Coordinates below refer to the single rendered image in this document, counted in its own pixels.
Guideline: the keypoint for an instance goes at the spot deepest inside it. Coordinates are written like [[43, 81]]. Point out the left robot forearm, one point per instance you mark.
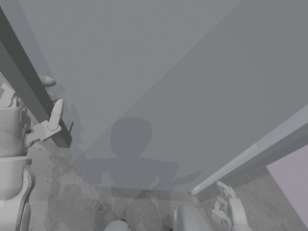
[[16, 184]]

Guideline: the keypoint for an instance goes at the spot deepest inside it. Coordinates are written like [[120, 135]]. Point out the fridge door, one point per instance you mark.
[[164, 93]]

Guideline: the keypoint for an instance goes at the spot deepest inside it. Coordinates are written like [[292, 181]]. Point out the robot thigh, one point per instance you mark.
[[117, 225], [187, 218]]

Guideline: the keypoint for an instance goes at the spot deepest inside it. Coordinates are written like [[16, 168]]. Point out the robot left thigh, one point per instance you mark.
[[117, 225]]

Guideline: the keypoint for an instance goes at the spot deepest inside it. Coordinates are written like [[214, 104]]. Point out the robot right hand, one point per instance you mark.
[[228, 213]]

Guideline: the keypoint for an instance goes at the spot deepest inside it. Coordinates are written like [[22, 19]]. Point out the robot left hand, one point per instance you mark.
[[14, 121]]

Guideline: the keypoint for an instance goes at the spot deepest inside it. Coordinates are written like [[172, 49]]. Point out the handle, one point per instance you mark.
[[21, 75]]

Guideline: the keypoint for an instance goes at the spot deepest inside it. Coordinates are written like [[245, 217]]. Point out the robot right thigh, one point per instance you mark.
[[187, 218]]

